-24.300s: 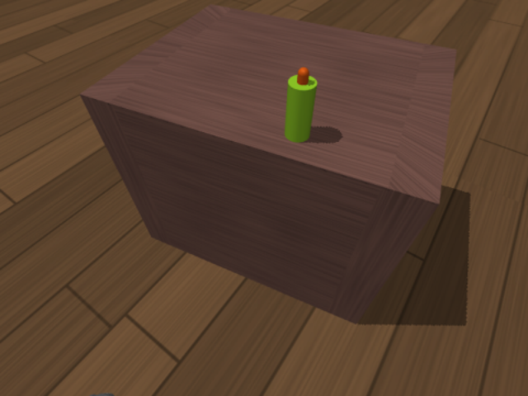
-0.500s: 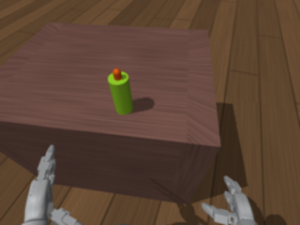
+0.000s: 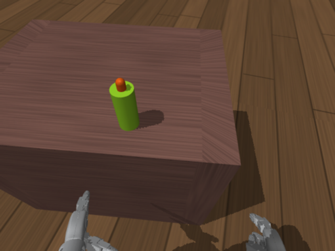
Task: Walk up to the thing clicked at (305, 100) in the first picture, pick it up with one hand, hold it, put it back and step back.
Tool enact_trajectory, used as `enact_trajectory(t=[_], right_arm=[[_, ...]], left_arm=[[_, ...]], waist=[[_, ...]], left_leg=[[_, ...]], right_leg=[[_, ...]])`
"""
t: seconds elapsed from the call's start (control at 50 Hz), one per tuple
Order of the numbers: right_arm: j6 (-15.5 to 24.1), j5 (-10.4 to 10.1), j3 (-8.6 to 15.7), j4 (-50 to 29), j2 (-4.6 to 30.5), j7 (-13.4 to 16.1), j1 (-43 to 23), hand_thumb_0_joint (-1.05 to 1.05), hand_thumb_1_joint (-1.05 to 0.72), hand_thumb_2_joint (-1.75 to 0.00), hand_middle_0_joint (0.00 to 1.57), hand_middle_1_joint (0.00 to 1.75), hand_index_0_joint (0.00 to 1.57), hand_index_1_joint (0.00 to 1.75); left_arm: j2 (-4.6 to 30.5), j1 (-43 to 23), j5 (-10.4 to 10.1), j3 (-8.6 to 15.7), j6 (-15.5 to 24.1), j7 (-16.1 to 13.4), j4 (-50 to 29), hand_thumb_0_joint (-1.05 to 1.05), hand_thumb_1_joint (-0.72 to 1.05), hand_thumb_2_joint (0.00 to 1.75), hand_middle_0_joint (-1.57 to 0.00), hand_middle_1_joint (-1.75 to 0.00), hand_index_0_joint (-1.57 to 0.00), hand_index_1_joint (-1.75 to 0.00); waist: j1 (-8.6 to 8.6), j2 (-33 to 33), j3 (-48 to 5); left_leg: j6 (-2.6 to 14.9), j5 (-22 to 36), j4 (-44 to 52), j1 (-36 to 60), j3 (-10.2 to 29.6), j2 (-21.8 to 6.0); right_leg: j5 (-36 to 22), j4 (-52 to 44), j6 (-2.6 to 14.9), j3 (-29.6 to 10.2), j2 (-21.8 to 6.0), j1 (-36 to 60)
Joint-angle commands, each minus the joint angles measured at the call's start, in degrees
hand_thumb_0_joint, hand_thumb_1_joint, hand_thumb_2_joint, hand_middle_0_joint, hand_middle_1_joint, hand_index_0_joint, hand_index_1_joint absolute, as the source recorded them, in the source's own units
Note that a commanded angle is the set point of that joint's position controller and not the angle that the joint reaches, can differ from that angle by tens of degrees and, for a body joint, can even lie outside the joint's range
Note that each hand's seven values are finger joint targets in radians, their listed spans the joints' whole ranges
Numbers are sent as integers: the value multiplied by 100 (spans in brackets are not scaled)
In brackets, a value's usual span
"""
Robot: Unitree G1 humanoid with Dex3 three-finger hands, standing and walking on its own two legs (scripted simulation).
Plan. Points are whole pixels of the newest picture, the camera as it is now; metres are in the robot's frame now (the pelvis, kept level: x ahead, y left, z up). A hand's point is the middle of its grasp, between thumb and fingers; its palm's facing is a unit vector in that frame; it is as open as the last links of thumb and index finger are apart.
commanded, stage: home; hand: left
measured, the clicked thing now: (125, 103) +0.45 +0.14 +0.07
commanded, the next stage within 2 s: stand in 2.00 s
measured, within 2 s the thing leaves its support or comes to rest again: neither
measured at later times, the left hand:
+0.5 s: hand out of the picture +0.07 +0.25 -0.14, palm faces -0.04 -0.92 -0.40, open 17.5 cm
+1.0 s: hand out of the picture -0.01 +0.25 -0.15, palm faces -0.03 -0.93 -0.36, open 17.5 cm
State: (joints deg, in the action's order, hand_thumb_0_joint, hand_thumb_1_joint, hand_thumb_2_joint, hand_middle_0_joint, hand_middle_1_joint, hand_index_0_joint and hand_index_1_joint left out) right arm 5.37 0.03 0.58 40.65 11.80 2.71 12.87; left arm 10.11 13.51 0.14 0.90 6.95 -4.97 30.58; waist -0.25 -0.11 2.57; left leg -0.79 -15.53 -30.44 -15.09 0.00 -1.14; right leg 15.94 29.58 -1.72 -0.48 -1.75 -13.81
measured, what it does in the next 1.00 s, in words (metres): stands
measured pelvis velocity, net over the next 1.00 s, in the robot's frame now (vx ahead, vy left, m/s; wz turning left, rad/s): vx -0.03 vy -0.01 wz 0.02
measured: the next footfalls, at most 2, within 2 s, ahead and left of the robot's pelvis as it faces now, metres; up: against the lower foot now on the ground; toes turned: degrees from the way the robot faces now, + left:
none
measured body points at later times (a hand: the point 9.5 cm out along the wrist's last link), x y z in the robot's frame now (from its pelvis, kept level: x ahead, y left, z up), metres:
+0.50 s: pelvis -0.02 -0.01 +0.00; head -0.03 -0.01 +0.45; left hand +0.08 +0.30 -0.11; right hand +0.08 -0.31 -0.12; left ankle +0.01 +0.13 -0.73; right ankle +0.00 -0.14 -0.73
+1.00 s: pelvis -0.03 -0.01 +0.01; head -0.03 -0.01 +0.46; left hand +0.00 +0.30 -0.12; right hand +0.02 -0.31 -0.13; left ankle +0.01 +0.13 -0.73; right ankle +0.00 -0.14 -0.74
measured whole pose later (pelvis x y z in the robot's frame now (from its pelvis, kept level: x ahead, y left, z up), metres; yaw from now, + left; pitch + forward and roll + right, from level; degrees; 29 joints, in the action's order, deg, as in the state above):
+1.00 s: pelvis -0.03 -0.01 +0.01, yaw +1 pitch -2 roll +0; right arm 0.0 1.3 -0.3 62.8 20.3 -1.2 11.2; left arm 21.1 11.4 1.3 -1.3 0.5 0.3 64.5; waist -0.5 0.5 1.7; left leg -1.1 -9.0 -23.0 -11.9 1.1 -1.0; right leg 10.6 23.6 -1.1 0.6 -1.7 -10.8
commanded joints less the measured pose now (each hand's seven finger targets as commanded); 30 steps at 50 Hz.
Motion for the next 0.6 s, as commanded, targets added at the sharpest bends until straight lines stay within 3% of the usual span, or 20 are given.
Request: enact_trajectory(t=[0.0, 0.04, 0.06, 0.08, 0.1, 0.16, 0.18, 0.22, 0.26, 0.32, 0.42, 0.5, 0.54, 0.58], right_arm=[[196, -39, 243, -832, 769, 40, -427, 0, -90, -90, 20, 30, 20, 30], [183, -43, 237, -860, 763, 47, -425, 0, -90, -90, 20, 30, 20, 30], [157, -48, 251, -818, 782, 37, -386, 0, -89, -90, 20, 30, 20, 30], [128, -29, 235, -845, 765, 43, -404, 0, -90, -90, 20, 30, 20, 30], [129, -43, 253, -837, 795, 32, -388, 0, -89, -90, 20, 30, 20, 30], [71, -46, 217, -879, 743, 69, -443, 0, -90, -90, 20, 30, 20, 30], [-93, 320, 478, -259, 1586, -82, -102, 0, -90, -90, 20, 30, 20, 30], [-218, 235, 456, -158, 1596, -179, -84, 0, -89, -90, 20, 30, 20, 30], [-260, 168, 371, 1, 1498, -228, -98, 0, -89, -90, 20, 30, 20, 30], [-290, 165, 302, 342, 1560, -292, -411, 0, -89, -90, 20, 30, 20, 30], [-348, 143, 244, 878, 1747, -336, -527, 0, -89, -90, 20, 30, 20, 30], [-365, 127, 203, 1228, 1865, -339, -608, 0, -89, -90, 20, 30, 20, 30], [-381, 129, 183, 1410, 1970, -338, -614, 0, -89, -90, 20, 30, 20, 30], [-397, 115, 163, 1535, 2005, -348, -557, 0, -89, -90, 20, 30, 20, 30]], left_arm=[[423, -169, -28, 131, 220, -49, -554, 0, -59, 3, -4, -4, -4, -4], [579, -481, -29, 243, 230, -81, -879, 0, -58, 4, -5, -5, -5, -5], [518, -243, -22, 228, 195, -79, -579, 0, -57, 4, -5, -5, -5, -5], [646, -419, -21, 270, 209, -88, -874, 0, -58, 4, -5, -5, -5, -5], [499, -284, -21, 175, 165, -82, -609, 0, -57, 4, -5, -5, -5, -5], [670, -486, -32, 306, 162, -83, -828, 0, -58, 4, -5, -5, -5, -5], [2025, -5, 318, 458, -51, 63, 331, 0, -61, 2, -5, -5, -5, -4], [1872, 99, 255, 395, -182, 170, 471, 0, -61, 0, -4, -4, -4, -4], [1782, -226, 193, 256, -234, 246, 698, 0, -60, 3, -4, -4, -4, -4], [1847, -479, 177, 122, -287, 306, 1149, 0, -58, 4, -5, -5, -5, -5], [2081, -648, 155, 34, -347, 378, 1815, 0, -58, 4, -5, -5, -5, -5], [2247, -714, 140, 0, -400, 403, 2235, 0, -57, 5, -5, -5, -5, -5], [2321, -637, 138, -16, -429, 417, 2441, 0, -58, 3, -5, -4, -4, -5], [2409, -643, 119, -17, -430, 417, 2592, 0, -57, 5, -5, -5, -5, -5]], waist=[[-38, -73, -876], [-52, -53, -992], [-59, -87, -910], [-81, 22, -1006], [-27, -103, -935], [-33, -145, -895], [56, -22, -1215], [3, 65, -1377], [110, -30, -1066], [70, -56, -468], [83, -18, -254], [69, 46, -320], [33, 88, -194], [38, -50, -228]], left_leg=[[13, 1307, 437, 395, -186, 54], [27, 1454, 398, 455, -213, 70], [26, 1389, 400, 413, -228, 77], [29, 1479, 379, 421, -237, 85], [29, 1429, 402, 417, -233, 76], [77, 1312, 380, 416, -296, 131], [185, 2390, -98, 730, 218, -421], [264, 2534, -99, 662, 249, -444], [246, 1778, 246, 459, 285, -440], [228, 1088, 525, 324, 385, -429], [215, 576, 822, 426, 474, -425], [205, 484, 1013, 450, 528, -444], [223, 40, 1184, 449, 604, -474], [222, 169, 1167, 427, 571, -440]], right_leg=[[-1225, -361, 214, 398, 270, 210], [-1402, -321, 201, 369, 254, 228], [-1322, -335, 207, 363, 243, 228], [-1415, -343, 206, 359, 231, 276], [-1388, -329, 198, 363, 254, 231], [-1364, -411, 145, 301, 187, 198], [-2650, 4, 383, -219, -459, 264], [-2818, 93, 435, -249, -510, 549], [-1973, -70, 389, -223, -468, 366], [-1064, -442, 367, -260, -426, 5], [-363, -872, 372, -415, -461, -27], [-296, -1008, 363, -433, -462, 200], [54, -1118, 345, -442, -431, 105], [111, -1213, 352, -510, -493, 221]])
